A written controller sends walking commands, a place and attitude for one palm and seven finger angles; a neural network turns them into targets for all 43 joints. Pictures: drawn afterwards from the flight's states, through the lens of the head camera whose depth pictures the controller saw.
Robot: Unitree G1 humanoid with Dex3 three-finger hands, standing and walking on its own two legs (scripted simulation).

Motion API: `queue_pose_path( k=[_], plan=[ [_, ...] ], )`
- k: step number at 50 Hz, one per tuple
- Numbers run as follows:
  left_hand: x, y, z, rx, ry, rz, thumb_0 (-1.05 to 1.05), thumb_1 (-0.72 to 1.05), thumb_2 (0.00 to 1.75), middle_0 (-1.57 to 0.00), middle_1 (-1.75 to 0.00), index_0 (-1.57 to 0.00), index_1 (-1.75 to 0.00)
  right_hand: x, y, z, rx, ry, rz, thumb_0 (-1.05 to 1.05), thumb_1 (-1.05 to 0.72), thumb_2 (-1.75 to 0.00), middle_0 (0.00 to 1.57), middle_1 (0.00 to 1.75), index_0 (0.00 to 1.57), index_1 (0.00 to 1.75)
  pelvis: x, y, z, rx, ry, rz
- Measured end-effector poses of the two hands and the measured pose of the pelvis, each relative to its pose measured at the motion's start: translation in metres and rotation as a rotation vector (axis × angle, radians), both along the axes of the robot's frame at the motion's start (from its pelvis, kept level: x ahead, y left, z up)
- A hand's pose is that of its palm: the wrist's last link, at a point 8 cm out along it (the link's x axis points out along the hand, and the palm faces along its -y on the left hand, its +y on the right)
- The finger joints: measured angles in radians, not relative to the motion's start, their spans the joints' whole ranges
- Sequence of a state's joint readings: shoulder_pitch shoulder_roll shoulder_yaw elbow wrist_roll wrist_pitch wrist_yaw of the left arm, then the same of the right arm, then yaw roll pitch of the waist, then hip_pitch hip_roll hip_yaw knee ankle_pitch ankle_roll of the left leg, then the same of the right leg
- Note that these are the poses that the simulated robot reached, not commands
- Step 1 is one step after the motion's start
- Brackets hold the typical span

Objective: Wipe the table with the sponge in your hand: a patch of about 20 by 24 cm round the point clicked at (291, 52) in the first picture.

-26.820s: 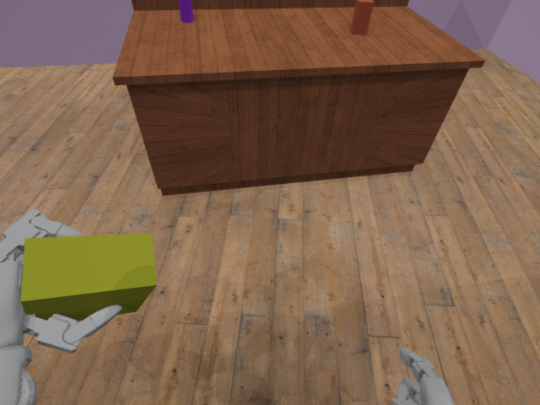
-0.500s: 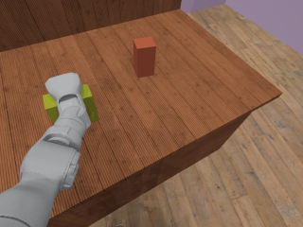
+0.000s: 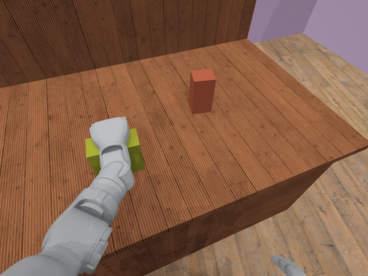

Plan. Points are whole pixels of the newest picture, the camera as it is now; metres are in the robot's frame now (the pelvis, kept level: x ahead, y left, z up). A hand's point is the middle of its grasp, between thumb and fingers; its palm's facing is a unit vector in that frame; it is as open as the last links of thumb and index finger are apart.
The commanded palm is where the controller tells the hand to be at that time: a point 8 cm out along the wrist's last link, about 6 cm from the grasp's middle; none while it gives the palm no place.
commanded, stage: wipe back along the third lane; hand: left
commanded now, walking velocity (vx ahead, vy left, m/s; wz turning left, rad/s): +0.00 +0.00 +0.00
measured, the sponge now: (118, 159) +0.41 +0.20 -0.03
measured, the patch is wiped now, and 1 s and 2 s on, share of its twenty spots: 0.95 0.95 0.95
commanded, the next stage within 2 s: slide back across to the middle lane in 1.12 s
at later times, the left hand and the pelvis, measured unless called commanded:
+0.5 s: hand (123, 164) +0.36 +0.17 +0.02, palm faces -0.05 -0.05 -1.00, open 10.1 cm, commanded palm +0.32 +0.15 +0.06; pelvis +0.00 -0.02 +0.01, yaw +1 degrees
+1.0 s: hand (130, 184) +0.31 +0.14 +0.02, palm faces -0.03 -0.05 -1.00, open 10.1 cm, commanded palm +0.26 +0.12 +0.06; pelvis -0.01 -0.03 +0.01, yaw +1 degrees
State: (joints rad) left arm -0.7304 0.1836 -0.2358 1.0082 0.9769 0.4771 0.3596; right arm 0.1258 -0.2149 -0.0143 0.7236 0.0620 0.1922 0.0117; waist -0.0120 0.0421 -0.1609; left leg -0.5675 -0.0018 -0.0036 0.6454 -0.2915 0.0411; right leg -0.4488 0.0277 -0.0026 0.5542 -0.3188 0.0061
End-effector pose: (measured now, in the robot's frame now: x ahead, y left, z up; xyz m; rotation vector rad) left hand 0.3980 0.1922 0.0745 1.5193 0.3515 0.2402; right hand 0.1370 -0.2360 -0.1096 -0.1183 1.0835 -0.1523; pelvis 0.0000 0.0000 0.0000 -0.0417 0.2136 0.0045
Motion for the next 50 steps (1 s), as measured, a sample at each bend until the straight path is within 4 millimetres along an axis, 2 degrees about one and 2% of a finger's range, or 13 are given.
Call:
queue_pose_path(
  k=[6, 12, 21, 31, 50],
  plan=[
    [-0.011, -0.005, 0.000, -0.001, -0.009, -0.003, -0.02, -0.48, 1.06, -0.69, -1.38, -0.69, -1.40, 0.026, 0.004, 0.007, 0.006, -0.037, 0.040, 0.00, -0.91, -0.90, 0.20, 0.29, 0.20, 0.30, 0.004, -0.003, 0.002, 0.003, -0.016, 0.010],
    [-0.023, -0.012, 0.000, -0.001, -0.014, 0.000, -0.01, -0.48, 1.06, -0.69, -1.38, -0.69, -1.40, 0.038, 0.003, 0.010, 0.017, -0.049, 0.060, 0.00, -0.91, -0.90, 0.20, 0.29, 0.20, 0.30, 0.006, -0.007, 0.003, 0.007, -0.035, 0.016],
    [-0.040, -0.023, 0.000, -0.003, -0.009, -0.005, -0.01, -0.48, 1.06, -0.68, -1.38, -0.69, -1.40, 0.044, -0.002, 0.013, 0.026, -0.061, 0.071, 0.00, -0.91, -0.90, 0.20, 0.29, 0.20, 0.30, 0.006, -0.014, 0.005, 0.016, -0.066, 0.019],
    [-0.068, -0.037, 0.000, -0.002, -0.020, -0.044, -0.01, -0.48, 1.06, -0.69, -1.38, -0.69, -1.39, 0.051, -0.007, 0.021, 0.042, -0.116, 0.081, 0.01, -0.91, -0.90, 0.20, 0.29, 0.20, 0.30, 0.001, -0.021, 0.006, 0.024, -0.106, 0.016],
    [-0.104, -0.055, 0.000, -0.009, -0.032, -0.059, 0.00, -0.48, 1.06, -0.69, -1.38, -0.70, -1.38, 0.065, -0.009, 0.032, 0.077, -0.208, 0.114, 0.01, -0.91, -0.90, 0.20, 0.29, 0.20, 0.30, -0.008, -0.033, 0.007, 0.035, -0.148, 0.013]
  ],
)
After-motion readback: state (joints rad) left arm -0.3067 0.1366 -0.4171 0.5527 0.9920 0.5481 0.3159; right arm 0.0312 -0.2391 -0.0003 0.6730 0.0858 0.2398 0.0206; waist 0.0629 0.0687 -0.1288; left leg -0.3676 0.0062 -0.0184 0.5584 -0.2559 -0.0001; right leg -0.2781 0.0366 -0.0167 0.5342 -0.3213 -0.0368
